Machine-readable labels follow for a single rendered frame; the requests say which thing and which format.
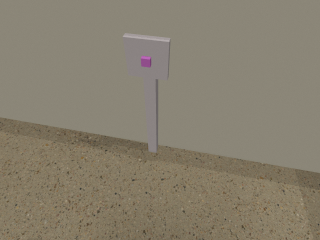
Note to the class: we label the panel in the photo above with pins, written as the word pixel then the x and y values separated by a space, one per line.
pixel 158 48

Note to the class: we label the button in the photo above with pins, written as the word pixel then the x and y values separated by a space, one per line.
pixel 146 61

